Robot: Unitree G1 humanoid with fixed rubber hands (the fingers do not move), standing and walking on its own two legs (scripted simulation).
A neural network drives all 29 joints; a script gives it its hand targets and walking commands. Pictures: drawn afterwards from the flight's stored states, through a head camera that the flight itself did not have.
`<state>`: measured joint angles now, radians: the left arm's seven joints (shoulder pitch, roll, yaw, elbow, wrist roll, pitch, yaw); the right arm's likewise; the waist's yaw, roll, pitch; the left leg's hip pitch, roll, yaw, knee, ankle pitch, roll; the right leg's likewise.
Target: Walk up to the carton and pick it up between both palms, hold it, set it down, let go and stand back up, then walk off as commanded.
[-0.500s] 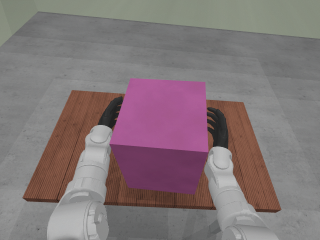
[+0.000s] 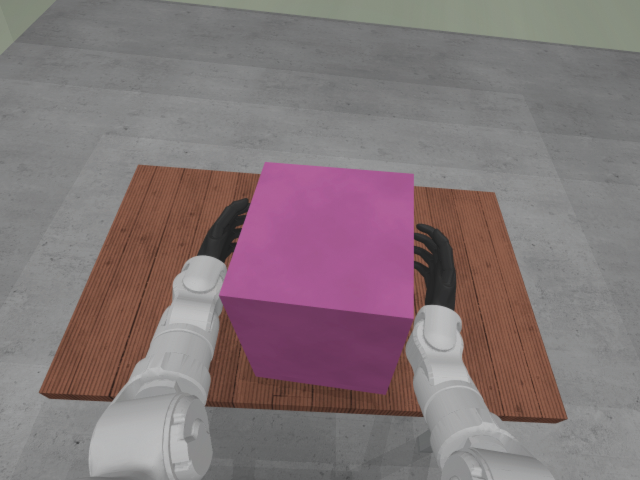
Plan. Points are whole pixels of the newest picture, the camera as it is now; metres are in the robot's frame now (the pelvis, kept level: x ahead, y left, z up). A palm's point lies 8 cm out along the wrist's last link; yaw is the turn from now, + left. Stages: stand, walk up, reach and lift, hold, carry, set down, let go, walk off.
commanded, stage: set down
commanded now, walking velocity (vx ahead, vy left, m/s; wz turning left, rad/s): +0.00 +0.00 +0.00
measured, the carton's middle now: (328, 283) +0.38 -0.02 -0.02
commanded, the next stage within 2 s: none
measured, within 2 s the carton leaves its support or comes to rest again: neither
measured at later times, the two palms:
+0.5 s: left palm (219, 265) +0.39 +0.13 +0.00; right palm (432, 305) +0.33 -0.15 +0.01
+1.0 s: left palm (224, 269) +0.39 +0.13 +0.00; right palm (434, 315) +0.32 -0.16 +0.00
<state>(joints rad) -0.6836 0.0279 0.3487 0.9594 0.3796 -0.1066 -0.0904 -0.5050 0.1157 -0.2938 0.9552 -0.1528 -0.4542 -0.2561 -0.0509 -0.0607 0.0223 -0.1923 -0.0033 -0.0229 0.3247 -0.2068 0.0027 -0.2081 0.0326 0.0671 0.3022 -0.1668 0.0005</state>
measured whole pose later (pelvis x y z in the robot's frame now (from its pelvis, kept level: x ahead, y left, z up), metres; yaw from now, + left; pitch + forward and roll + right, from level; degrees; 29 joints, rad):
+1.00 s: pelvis -0.01 +0.01 +0.00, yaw +0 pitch +11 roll -1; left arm -0.74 0.01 0.42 1.14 0.38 -0.30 -0.06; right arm -0.51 0.14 -0.48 1.06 -0.28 -0.60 -0.23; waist -0.05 -0.06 -0.03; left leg -0.36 0.00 -0.02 0.37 -0.20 0.00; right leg -0.35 0.03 0.06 0.30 -0.14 0.00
